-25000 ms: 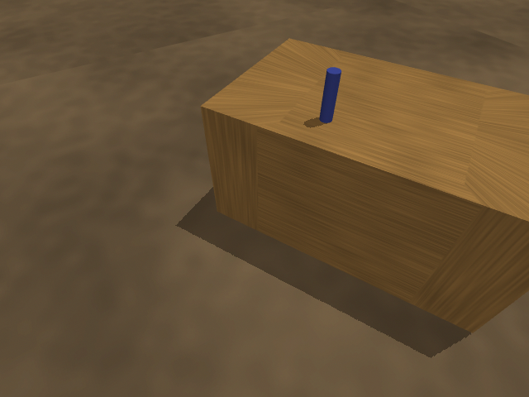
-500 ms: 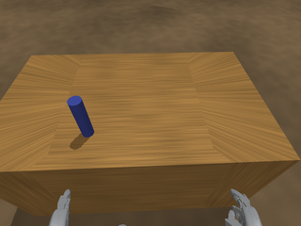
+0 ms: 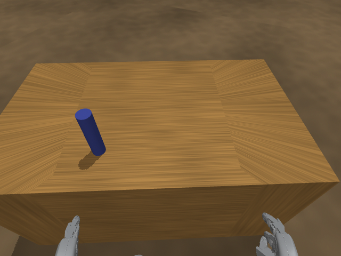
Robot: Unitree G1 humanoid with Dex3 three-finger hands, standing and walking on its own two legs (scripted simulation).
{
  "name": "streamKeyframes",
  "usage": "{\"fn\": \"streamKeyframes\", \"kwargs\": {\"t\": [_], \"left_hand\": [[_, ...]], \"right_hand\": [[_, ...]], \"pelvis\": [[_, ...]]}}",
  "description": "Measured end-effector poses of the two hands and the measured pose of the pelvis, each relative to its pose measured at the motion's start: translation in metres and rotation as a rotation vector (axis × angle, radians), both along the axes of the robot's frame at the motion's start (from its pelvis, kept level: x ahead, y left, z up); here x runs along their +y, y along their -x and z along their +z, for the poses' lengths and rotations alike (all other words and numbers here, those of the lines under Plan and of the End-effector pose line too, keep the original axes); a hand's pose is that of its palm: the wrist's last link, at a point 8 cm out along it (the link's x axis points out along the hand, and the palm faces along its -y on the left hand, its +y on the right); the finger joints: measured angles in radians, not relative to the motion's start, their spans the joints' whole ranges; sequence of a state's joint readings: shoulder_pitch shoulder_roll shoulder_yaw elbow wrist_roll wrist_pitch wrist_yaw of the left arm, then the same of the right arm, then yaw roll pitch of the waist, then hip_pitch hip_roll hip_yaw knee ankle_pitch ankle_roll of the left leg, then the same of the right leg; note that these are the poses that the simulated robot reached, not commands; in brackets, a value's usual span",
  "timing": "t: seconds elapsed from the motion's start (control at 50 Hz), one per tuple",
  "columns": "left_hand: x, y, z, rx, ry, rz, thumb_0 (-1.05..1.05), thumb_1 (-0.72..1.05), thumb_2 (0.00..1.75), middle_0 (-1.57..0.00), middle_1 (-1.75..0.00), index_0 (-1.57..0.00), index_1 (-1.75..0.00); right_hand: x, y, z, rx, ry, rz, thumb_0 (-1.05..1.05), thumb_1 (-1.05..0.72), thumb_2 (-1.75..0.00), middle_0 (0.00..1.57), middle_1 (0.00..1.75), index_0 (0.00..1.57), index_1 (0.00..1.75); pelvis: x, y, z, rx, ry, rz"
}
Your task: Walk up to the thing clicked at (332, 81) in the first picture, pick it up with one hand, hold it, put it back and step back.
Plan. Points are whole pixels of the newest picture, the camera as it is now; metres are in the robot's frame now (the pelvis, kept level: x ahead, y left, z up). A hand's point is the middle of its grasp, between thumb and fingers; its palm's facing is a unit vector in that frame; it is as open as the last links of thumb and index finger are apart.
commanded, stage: home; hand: left
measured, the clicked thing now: (92, 134) +0.50 +0.25 -0.04
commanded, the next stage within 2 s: stand in 0.50 s
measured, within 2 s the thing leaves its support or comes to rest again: neither
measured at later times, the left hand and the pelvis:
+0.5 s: hand out of the picture +0.16 +0.20 -0.09, palm faces -0.02 -0.94 -0.34, open 17.6 cm; pelvis +0.00 +0.00 +0.00, yaw +1 degrees
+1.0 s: hand out of the picture +0.05 +0.27 -0.12, palm faces -0.01 -0.93 -0.36, open 10.6 cm; pelvis +0.01 +0.02 +0.03, yaw +0 degrees
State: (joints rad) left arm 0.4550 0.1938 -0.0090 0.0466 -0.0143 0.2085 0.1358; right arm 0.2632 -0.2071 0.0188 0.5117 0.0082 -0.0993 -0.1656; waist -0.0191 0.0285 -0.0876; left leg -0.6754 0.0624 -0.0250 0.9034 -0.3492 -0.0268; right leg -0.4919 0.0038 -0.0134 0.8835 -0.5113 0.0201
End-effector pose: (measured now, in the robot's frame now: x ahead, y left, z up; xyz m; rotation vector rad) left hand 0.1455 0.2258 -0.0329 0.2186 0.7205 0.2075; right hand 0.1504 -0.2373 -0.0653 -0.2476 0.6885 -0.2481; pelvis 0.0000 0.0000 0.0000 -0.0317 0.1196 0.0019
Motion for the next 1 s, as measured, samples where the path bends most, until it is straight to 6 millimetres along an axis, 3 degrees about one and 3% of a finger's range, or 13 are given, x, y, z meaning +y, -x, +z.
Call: {"fn": "streamKeyframes", "kwargs": {"t": [0.42,0.52,0.68,0.82,1.0], "left_hand": [[0.002,-0.001,-0.003,0.005,-0.018,-0.027,-0.01,-0.58,0.03,-0.05,-0.04,-0.05,-0.05],[0.029,0.007,-0.030,0.101,-0.075,-0.118,0.00,-0.58,0.03,-0.05,-0.04,-0.05,-0.05],[0.076,0.050,-0.048,0.304,-0.103,-0.043,0.00,-0.54,0.06,-0.07,-0.06,-0.07,-0.07],[0.092,0.076,-0.053,0.407,-0.098,0.011,0.00,-0.26,0.34,-0.16,-0.20,-0.15,-0.21],[0.086,0.098,-0.049,0.480,-0.068,0.029,0.00,0.36,0.76,-0.20,-0.28,-0.19,-0.28]], "right_hand": [[-0.001,0.001,-0.002,0.017,0.020,0.017,0.01,-0.90,-0.90,0.21,0.30,0.20,0.30],[-0.015,0.012,-0.018,0.226,0.041,0.126,0.01,-0.90,-0.90,0.21,0.30,0.20,0.30],[-0.042,0.041,-0.018,0.364,0.037,0.050,0.01,-0.90,-0.90,0.21,0.30,0.20,0.30],[-0.040,0.058,-0.017,0.440,0.034,0.011,0.01,-0.91,-0.90,0.21,0.30,0.20,0.30],[-0.025,0.069,-0.016,0.483,-0.020,0.006,0.01,-0.91,-0.90,0.21,0.30,0.20,0.30]], "pelvis": [[0.001,0.000,0.000,-0.009,-0.002,0.003],[0.002,-0.001,0.004,-0.068,-0.028,0.012],[0.010,-0.010,0.013,-0.106,-0.023,0.005],[0.018,-0.011,0.021,-0.134,-0.020,0.002],[0.018,-0.006,0.035,-0.161,-0.018,0.007]]}}
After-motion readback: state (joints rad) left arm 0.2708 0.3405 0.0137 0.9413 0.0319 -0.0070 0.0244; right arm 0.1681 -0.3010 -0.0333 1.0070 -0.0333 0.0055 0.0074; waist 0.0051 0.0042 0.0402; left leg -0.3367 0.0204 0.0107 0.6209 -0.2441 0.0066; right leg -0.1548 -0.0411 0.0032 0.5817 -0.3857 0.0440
